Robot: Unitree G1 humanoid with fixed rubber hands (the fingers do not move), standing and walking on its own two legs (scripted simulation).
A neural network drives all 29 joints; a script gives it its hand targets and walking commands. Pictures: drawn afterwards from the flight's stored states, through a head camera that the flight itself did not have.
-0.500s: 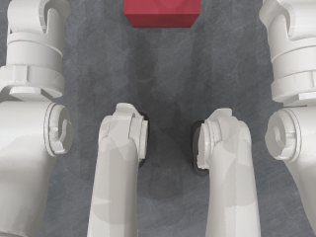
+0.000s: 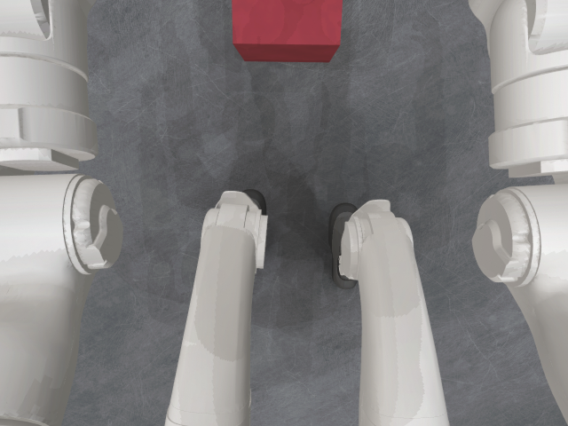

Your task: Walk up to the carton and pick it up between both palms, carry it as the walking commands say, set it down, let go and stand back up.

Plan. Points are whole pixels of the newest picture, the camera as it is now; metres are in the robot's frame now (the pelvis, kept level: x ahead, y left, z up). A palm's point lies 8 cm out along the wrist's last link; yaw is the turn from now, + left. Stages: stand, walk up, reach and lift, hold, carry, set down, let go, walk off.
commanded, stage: set down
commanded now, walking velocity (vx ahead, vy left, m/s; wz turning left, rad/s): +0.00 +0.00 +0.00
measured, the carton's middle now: (287, 0) +0.63 +0.05 -0.47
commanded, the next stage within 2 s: let go in 0.46 s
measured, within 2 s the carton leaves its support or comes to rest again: neither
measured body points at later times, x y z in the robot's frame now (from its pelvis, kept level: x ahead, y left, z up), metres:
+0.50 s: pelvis +0.02 +0.01 +0.12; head +0.36 +0.02 +0.40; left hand +0.59 +0.23 +0.01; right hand +0.59 -0.14 +0.01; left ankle +0.13 +0.12 -0.51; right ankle +0.11 -0.11 -0.51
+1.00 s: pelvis +0.08 +0.01 +0.19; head +0.32 +0.01 +0.57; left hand +0.43 +0.24 +0.07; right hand +0.45 -0.18 +0.07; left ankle +0.13 +0.12 -0.51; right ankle +0.11 -0.11 -0.51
